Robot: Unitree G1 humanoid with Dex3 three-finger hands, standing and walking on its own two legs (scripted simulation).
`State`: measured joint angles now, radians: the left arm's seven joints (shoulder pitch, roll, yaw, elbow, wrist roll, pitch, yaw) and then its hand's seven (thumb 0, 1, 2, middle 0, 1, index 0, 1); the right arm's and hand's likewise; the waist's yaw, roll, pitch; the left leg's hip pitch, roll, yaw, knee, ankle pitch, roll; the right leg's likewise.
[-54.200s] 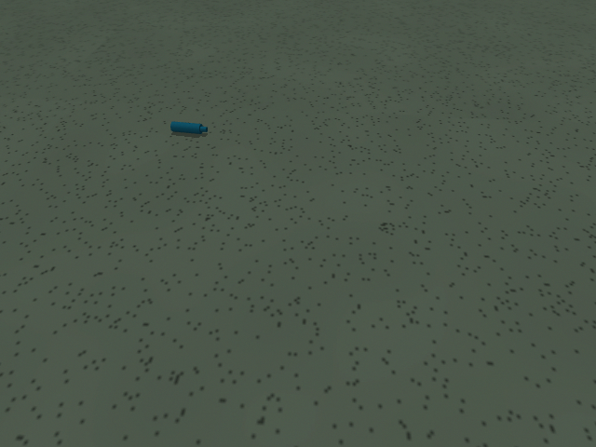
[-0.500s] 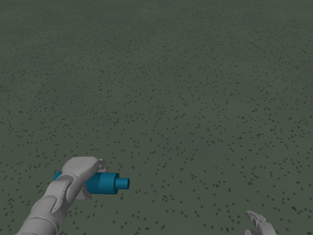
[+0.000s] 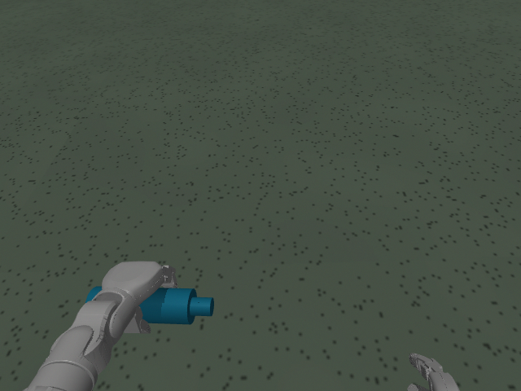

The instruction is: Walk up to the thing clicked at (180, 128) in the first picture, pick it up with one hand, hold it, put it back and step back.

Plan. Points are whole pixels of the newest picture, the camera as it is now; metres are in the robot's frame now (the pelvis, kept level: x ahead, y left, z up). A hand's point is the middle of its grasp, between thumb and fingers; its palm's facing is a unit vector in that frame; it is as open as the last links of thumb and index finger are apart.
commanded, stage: crouch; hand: left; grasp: from above
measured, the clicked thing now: (152, 305) +0.30 +0.21 -0.06
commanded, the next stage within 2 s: none
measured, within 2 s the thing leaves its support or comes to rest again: neither
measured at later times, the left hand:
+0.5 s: hand (155, 316) +0.30 +0.22 -0.12, palm faces -0.47 +0.03 -0.88, open 9.0 cm
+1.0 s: hand (191, 322) +0.38 +0.22 -0.36, palm faces -0.46 +0.07 -0.89, open 8.9 cm
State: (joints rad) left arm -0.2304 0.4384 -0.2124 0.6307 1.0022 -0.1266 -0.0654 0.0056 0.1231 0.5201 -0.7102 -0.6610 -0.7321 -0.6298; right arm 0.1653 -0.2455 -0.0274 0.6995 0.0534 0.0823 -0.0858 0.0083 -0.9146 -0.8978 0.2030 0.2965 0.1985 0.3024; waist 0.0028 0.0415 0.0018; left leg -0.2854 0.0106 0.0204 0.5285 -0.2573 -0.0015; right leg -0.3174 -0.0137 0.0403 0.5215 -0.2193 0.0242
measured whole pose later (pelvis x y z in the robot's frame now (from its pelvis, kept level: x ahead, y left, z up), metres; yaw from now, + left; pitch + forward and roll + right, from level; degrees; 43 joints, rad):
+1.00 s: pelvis -0.05 +0.01 -0.23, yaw +0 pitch +33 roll -3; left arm -0.78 0.47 -0.07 1.26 1.23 -0.12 0.32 0.01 0.11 0.53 -0.72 -0.67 -0.74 -0.64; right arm 0.26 -0.23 -0.06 0.74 -0.05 0.01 -0.02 0.00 -0.91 -0.90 0.20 0.30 0.20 0.30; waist -0.19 0.05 -0.19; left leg -1.69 0.00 -0.03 1.74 -0.63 0.01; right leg -1.69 -0.01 0.01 1.68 -0.57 0.04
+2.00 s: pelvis -0.07 +0.00 -0.41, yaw -3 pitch +37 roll -7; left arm -1.08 0.71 0.03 1.49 1.32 -0.21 0.35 0.01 0.10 0.56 -0.71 -0.67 -0.73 -0.64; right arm 0.22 -0.26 0.06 0.70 -0.14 -0.03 0.12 0.00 -0.92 -0.90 0.21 0.30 0.20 0.30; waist -0.31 0.01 -0.04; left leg -2.26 -0.02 -0.11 2.32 -0.71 -0.01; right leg -2.23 0.00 -0.04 2.22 -0.64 0.05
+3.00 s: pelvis -0.06 +0.01 -0.45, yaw -7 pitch +35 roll -11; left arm -1.13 0.85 0.04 1.62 1.36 -0.22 0.45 0.01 0.11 0.55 -0.71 -0.65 -0.74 -0.62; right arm 0.19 -0.29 0.18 0.67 -0.18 -0.09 0.15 0.00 -0.91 -0.89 0.21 0.30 0.20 0.30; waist -0.39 -0.05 0.06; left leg -2.36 -0.03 -0.17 2.48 -0.73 -0.01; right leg -2.31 0.02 -0.09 2.32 -0.63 0.06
